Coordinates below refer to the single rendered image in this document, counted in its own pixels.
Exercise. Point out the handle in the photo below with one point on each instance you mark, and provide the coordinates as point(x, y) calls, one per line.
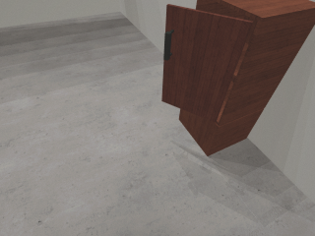
point(167, 45)

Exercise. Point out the cupboard door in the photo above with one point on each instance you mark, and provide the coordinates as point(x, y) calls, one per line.
point(205, 48)

